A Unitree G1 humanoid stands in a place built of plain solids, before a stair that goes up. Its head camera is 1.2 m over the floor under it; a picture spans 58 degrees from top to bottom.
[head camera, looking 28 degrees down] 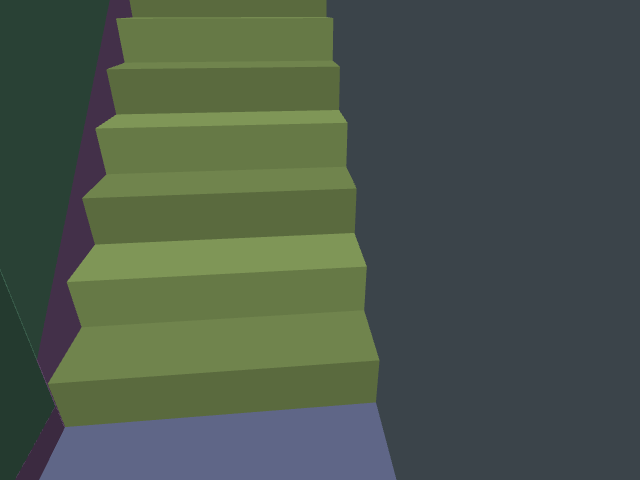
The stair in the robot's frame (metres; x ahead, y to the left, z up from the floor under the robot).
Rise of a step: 0.19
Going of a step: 0.27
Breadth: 1.03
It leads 6 degrees to the left of straight ahead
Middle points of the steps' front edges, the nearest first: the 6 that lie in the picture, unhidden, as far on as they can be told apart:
1.01 0.32 0.20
1.27 0.34 0.39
1.54 0.37 0.58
1.81 0.40 0.78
2.07 0.42 0.97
2.34 0.45 1.17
